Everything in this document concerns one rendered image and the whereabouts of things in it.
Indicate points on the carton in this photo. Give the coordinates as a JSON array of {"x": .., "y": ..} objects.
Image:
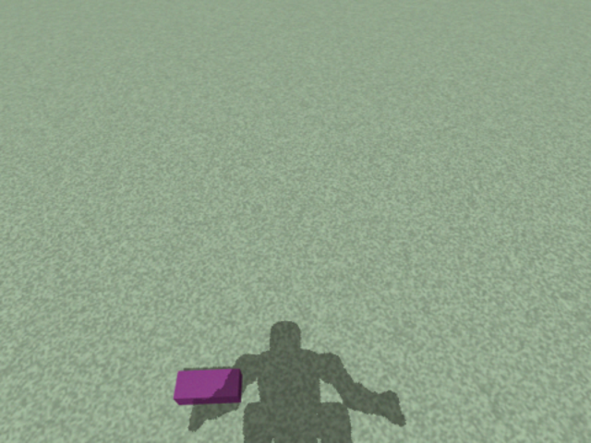
[{"x": 208, "y": 386}]

